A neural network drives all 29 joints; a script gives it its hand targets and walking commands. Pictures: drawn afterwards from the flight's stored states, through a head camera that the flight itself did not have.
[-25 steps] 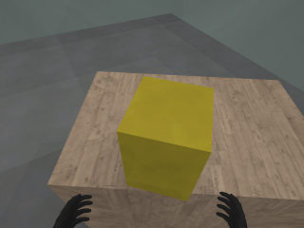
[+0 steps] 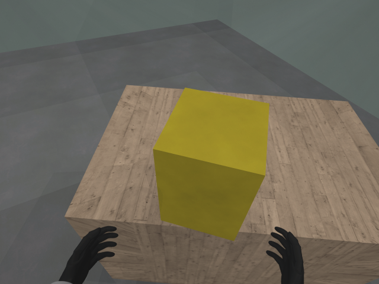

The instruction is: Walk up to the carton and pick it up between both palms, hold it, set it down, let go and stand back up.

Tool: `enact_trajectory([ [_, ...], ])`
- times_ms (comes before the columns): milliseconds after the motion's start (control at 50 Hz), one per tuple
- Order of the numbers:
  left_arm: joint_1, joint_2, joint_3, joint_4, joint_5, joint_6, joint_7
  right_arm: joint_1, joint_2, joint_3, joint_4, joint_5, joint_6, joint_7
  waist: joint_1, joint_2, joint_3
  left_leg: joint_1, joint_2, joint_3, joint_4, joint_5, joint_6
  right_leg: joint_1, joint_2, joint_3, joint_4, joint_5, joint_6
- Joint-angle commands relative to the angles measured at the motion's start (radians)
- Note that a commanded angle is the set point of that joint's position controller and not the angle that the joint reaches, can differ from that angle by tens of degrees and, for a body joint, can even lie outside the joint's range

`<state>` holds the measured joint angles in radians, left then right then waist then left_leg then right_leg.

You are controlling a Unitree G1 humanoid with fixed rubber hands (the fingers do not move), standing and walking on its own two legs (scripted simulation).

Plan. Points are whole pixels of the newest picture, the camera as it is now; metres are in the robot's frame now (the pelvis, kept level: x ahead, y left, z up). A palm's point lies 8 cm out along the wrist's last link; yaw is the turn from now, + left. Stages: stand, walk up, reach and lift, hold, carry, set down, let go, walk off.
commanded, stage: reach and lift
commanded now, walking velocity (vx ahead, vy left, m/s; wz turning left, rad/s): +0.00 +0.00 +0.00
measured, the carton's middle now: (210, 167) +0.39 -0.05 +0.02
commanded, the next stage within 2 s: none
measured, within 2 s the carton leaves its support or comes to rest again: neither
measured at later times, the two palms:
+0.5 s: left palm (96, 224) +0.24 +0.20 +0.03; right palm (299, 245) +0.20 -0.20 +0.02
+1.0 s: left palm (101, 182) +0.31 +0.19 +0.07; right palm (311, 214) +0.23 -0.22 +0.07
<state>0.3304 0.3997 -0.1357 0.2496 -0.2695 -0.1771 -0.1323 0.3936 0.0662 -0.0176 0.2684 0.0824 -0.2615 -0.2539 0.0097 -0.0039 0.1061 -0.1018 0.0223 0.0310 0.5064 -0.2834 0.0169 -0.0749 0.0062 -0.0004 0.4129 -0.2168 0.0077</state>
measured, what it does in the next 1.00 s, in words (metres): stands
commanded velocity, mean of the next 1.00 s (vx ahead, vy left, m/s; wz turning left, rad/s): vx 0.00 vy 0.00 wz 0.00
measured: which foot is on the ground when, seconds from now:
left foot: down 0.00-1.00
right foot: down 0.00-1.00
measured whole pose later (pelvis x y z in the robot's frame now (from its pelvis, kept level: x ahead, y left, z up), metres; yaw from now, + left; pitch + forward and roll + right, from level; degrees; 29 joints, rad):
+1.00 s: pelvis +0.03 +0.00 +0.01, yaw -2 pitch -3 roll -1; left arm 0.05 0.35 0.02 -0.04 -0.25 0.31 -0.11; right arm 0.24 -0.12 0.00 -0.22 0.23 0.26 -0.27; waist -0.05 -0.01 0.07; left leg -0.06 0.02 0.07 0.37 -0.25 0.01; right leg -0.05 0.01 0.04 0.29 -0.18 0.02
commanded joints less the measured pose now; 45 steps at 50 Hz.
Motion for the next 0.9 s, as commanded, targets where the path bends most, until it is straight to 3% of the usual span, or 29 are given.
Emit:
enact_trajectory([
  [0,-0.172,0.150,0.068,-0.197,-0.020,-0.044,0.017,-0.127,-0.028,-0.007,-0.219,-0.004,0.002,-0.011,-0.017,0.112,-0.052,-0.163,0.053,-0.049,-0.160,-0.065,-0.020,0.060,-0.023,0.046,-0.045,-0.031,-0.074],
  [20,-0.178,0.154,0.061,-0.226,-0.033,-0.040,0.021,-0.134,-0.031,-0.009,-0.254,-0.001,0.015,-0.012,-0.025,0.101,-0.077,-0.166,0.055,-0.049,-0.161,-0.057,-0.017,0.073,-0.022,0.045,-0.041,-0.010,-0.072],
  [80,-0.212,0.146,0.041,-0.257,-0.036,-0.006,0.039,-0.165,-0.053,-0.025,-0.258,0.006,0.069,-0.011,-0.038,0.140,-0.088,-0.163,0.066,-0.063,-0.178,-0.058,-0.024,0.083,-0.014,0.044,-0.038,-0.004,-0.076],
  [140,-0.197,0.119,0.033,-0.239,-0.056,0.047,0.043,-0.163,-0.064,-0.021,-0.289,0.005,0.129,-0.015,-0.053,0.088,-0.080,-0.132,0.066,-0.063,-0.177,-0.009,-0.021,0.058,-0.015,0.041,-0.055,0.025,-0.073],
  [220,-0.188,0.115,0.085,-0.272,-0.024,0.089,0.044,-0.123,-0.059,0.000,-0.348,0.012,0.195,-0.021,-0.025,0.078,-0.084,-0.105,0.051,-0.046,-0.179,0.078,-0.021,0.066,-0.023,0.047,-0.074,0.080,-0.071],
  [240,-0.200,0.118,0.093,-0.258,-0.021,0.095,0.039,-0.126,-0.057,-0.002,-0.358,0.007,0.205,-0.024,-0.034,0.061,-0.086,-0.097,0.047,-0.045,-0.178,0.081,-0.019,0.071,-0.029,0.048,-0.082,0.088,-0.065],
  [300,-0.209,0.115,0.107,-0.315,-0.015,0.108,0.038,-0.127,-0.074,0.012,-0.411,0.025,0.209,-0.022,-0.021,0.083,-0.106,-0.055,0.040,-0.044,-0.157,0.178,-0.034,0.056,-0.029,0.049,-0.080,0.174,-0.064],
  [340,-0.221,0.125,0.121,-0.340,-0.013,0.118,0.035,-0.127,-0.082,0.021,-0.447,0.030,0.210,-0.023,-0.021,0.074,-0.131,-0.049,0.031,-0.035,-0.161,0.176,-0.029,0.062,-0.033,0.055,-0.083,0.204,-0.057],
  [420,-0.229,0.123,0.127,-0.366,-0.018,0.142,0.030,-0.115,-0.086,0.027,-0.496,0.027,0.224,-0.026,-0.043,0.054,-0.168,-0.020,0.024,-0.034,-0.158,0.204,-0.023,0.077,-0.042,0.060,-0.080,0.309,-0.038],
  [480,-0.269,0.132,0.139,-0.390,-0.020,0.160,0.028,-0.136,-0.101,0.030,-0.538,0.036,0.238,-0.028,-0.038,0.043,-0.198,-0.007,0.020,-0.032,-0.165,0.213,-0.020,0.074,-0.043,0.061,-0.084,0.339,-0.026],
  [520,-0.256,0.120,0.145,-0.437,-0.017,0.171,0.033,-0.108,-0.121,0.037,-0.559,0.050,0.248,-0.026,-0.038,0.059,-0.216,0.026,0.023,-0.036,-0.155,0.291,-0.030,0.075,-0.030,0.060,-0.077,0.397,-0.028],
  [580,-0.312,0.134,0.157,-0.420,-0.023,0.203,0.021,-0.148,-0.135,0.042,-0.576,0.058,0.280,-0.033,-0.053,0.032,-0.241,0.012,0.014,-0.032,-0.168,0.245,-0.017,0.087,-0.045,0.069,-0.080,0.443,-0.013],
  [660,-0.325,0.112,0.177,-0.449,-0.002,0.259,0.021,-0.145,-0.154,0.035,-0.573,0.084,0.327,-0.036,-0.056,0.061,-0.239,0.047,0.019,-0.029,-0.177,0.319,-0.029,0.105,-0.031,0.066,-0.087,0.482,-0.017],
  [760,-0.398,0.103,0.204,-0.467,0.009,0.347,0.014,-0.227,-0.194,0.018,-0.636,0.105,0.392,-0.037,-0.060,0.026,-0.238,0.065,0.017,-0.023,-0.185,0.338,-0.027,0.106,-0.020,0.059,-0.101,0.495,-0.012],
  [780,-0.314,0.091,0.229,-0.437,0.017,0.360,0.008,-0.144,-0.211,0.038,-0.665,0.093,0.390,-0.035,-0.030,0.020,-0.243,0.086,-0.005,-0.005,-0.164,0.369,-0.026,0.123,-0.020,0.067,-0.096,0.540,-0.003],
  [880,-0.458,0.085,0.232,-0.497,0.023,0.412,0.009,-0.244,-0.243,-0.002,-0.695,0.122,0.430,-0.023,-0.055,0.048,-0.234,0.095,0.006,-0.010,-0.164,0.387,-0.042,0.081,-0.002,0.057,-0.112,0.477,-0.024],
])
